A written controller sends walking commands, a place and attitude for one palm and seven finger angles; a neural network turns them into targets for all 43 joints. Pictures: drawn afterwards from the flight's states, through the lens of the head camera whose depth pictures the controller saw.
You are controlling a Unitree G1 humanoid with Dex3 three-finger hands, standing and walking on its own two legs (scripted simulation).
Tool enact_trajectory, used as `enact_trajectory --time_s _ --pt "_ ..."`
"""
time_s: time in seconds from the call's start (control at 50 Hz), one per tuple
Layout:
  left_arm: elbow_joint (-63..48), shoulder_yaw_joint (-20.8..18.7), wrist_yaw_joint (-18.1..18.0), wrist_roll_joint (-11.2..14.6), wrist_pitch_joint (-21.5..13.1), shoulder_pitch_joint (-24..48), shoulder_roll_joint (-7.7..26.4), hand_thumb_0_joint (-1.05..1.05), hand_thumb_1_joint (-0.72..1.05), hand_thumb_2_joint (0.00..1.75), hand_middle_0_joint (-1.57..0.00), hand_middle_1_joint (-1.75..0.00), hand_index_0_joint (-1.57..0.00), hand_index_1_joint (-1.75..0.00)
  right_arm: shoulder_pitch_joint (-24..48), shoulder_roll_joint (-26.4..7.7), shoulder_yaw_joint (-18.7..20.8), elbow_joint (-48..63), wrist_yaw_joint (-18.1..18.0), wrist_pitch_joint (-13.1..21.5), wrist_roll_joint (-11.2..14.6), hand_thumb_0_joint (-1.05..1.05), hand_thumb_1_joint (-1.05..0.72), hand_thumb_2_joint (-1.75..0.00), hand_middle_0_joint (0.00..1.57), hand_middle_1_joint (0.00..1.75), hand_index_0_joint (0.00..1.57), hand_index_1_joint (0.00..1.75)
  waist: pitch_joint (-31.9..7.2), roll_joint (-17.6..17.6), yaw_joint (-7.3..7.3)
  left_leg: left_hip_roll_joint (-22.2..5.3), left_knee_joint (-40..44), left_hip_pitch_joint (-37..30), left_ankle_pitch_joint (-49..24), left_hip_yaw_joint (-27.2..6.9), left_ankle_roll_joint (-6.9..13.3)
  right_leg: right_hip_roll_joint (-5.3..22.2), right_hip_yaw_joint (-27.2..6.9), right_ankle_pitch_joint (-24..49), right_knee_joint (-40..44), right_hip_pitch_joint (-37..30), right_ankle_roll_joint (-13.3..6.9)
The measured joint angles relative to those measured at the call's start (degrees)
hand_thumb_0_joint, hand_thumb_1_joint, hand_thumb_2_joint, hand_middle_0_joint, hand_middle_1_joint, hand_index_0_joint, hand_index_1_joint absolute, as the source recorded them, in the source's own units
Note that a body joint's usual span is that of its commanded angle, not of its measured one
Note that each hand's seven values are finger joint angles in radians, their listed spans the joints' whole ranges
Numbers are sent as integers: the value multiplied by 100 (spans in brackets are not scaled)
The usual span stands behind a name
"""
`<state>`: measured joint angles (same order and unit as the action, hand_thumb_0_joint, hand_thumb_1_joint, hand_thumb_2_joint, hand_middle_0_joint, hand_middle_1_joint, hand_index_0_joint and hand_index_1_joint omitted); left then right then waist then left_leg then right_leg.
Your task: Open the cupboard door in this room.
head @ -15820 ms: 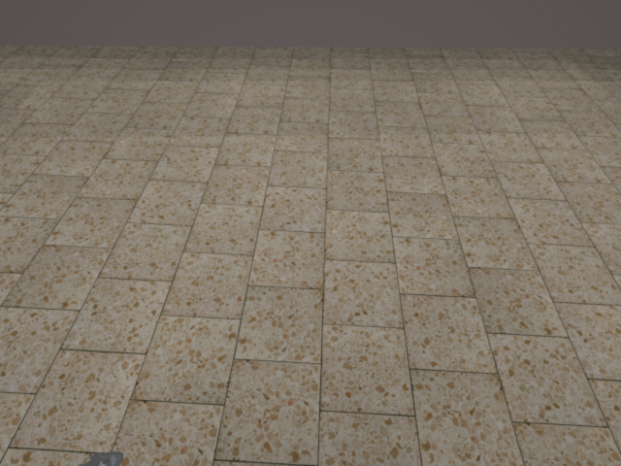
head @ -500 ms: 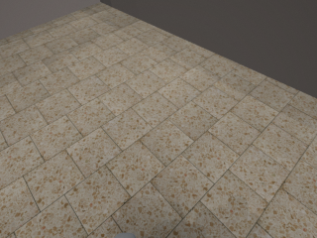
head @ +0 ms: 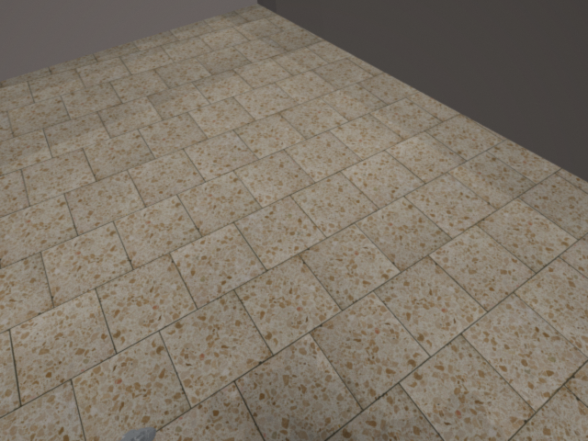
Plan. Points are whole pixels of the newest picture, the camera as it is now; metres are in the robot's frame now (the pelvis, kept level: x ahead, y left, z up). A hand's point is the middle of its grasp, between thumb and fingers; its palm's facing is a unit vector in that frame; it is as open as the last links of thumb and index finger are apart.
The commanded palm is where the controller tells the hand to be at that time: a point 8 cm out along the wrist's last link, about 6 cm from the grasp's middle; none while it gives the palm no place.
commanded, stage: turn or walk to find it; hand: left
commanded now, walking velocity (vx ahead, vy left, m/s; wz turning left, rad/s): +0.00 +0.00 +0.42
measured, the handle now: out of the picture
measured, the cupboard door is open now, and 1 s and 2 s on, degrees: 0 0 0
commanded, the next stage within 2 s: none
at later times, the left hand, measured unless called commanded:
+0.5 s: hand out of the picture -0.05 +0.21 -0.19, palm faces +0.29 -0.93 -0.23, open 7.3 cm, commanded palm none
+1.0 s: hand out of the picture -0.02 +0.20 -0.15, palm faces +0.42 -0.86 -0.28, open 7.3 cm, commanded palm none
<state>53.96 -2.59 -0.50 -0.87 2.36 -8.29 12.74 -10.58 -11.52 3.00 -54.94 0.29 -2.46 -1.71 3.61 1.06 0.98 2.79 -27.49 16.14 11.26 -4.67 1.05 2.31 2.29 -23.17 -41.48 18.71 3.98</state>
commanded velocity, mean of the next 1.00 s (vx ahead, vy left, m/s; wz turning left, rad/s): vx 0.00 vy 0.00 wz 0.42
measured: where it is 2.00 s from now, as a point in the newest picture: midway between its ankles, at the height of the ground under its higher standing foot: outside the picture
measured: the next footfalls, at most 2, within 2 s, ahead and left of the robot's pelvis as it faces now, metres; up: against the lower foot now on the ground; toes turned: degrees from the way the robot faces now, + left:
right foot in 0.04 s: +0.04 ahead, -0.12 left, +0.00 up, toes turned -2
left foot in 0.48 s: -0.03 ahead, +0.12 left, +0.00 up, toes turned +18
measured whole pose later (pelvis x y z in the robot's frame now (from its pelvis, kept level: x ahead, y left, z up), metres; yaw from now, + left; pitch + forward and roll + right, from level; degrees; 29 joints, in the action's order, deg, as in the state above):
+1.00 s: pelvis -0.04 -0.03 -0.01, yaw +26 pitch +0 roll +1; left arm 52.8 -2.0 -0.6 -1.1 0.7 -7.3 11.0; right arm -12.9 -12.4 3.9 -55.6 0.2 -2.9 -1.2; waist 3.6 2.9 1.5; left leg 3.3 -34.2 18.5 17.5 -7.0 -1.0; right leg 1.3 4.0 -16.9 -32.5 15.3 -0.3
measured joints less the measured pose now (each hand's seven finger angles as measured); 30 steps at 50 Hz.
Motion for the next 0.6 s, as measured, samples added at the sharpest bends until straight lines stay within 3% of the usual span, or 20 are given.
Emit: enact_trajectory --time_s 0.04,0.08,0.12,0.18,0.24,0.32,0.42,0.48,0.52,0.56,0.6 --pt "-91 34 2 1 -95 -7 -48 0 91 90 -20 -30 -20 -30 -107 -31 39 -17 8 -35 23 0 -90 -89 21 30 20 30 -49 19 6 75 -241 185 74 -81 -86 -17 63 547 920 -379 -76" --pt "-119 64 -16 -44 -173 -19 -167 0 91 90 -20 -30 -20 -30 -156 -112 103 -58 15 -86 45 0 -90 -89 21 30 20 30 -17 178 16 59 -919 471 732 -145 -131 -68 212 699 938 -388 -382" --pt "-147 83 -22 -49 -180 -100 -260 0 91 90 -20 -30 -20 -30 -218 -165 158 -104 25 -178 23 1 -91 -89 20 30 20 30 -25 201 19 101 -2086 847 1310 -62 -168 -3 333 590 921 -427 -526" --pt "-106 101 -34 -46 -175 -229 -350 0 91 90 -20 -30 -21 -30 -268 -243 204 -164 60 -223 -1 1 -91 -89 20 30 20 30 0 209 35 -31 -3414 1197 1189 107 -273 66 477 645 1134 -581 -555" --pt "-30 110 -42 -59 -186 -319 -387 0 91 90 -20 -30 -21 -30 -307 -269 213 -210 72 -226 4 1 -91 -90 20 30 20 30 35 160 55 -227 -3779 1218 1055 198 -392 150 634 705 1255 -667 -549" --pt "47 93 -37 -88 -203 -400 -351 0 91 90 -20 -30 -21 -30 -281 -246 174 -289 64 -249 22 1 -91 -90 20 30 20 30 90 31 -6 -419 -3197 895 1284 316 -480 296 830 700 1266 -687 -518" --pt "132 37 -10 -117 -193 -477 -172 0 91 90 -20 -30 -21 -30 -49 -186 78 -298 47 -198 72 1 -91 -90 20 30 19 30 180 -144 -166 -477 -1908 337 1504 588 -442 494 1064 623 1059 -582 -402" --pt "199 -24 -10 -83 -135 -565 -23 0 91 90 -20 -30 -21 -30 79 -178 23 -178 53 -72 83 1 -91 -90 20 30 19 30 153 -213 -207 -457 -650 -162 784 770 -347 618 1208 455 676 -413 -258" --pt "264 -79 -20 -49 -22 -568 134 0 91 90 -20 -30 -21 -30 202 -90 10 -115 57 20 62 1 -91 -90 20 30 20 30 194 -420 -255 -317 -670 -136 675 822 -128 707 921 -70 4 -125 -163" --pt "359 -104 -55 -44 127 -537 213 0 91 90 -20 -30 -21 -30 252 -30 -27 -41 21 86 43 1 -91 -90 20 30 20 30 175 -437 -266 -290 -677 -142 758 782 35 533 522 -589 -861 205 -99" --pt "419 -121 -32 -40 181 -464 246 0 91 90 -20 -30 -20 -30 260 4 -59 3 -33 114 31 0 -91 -90 20 30 20 30 141 -375 -247 -271 -455 -216 651 673 96 389 292 -470 -1540 471 -60"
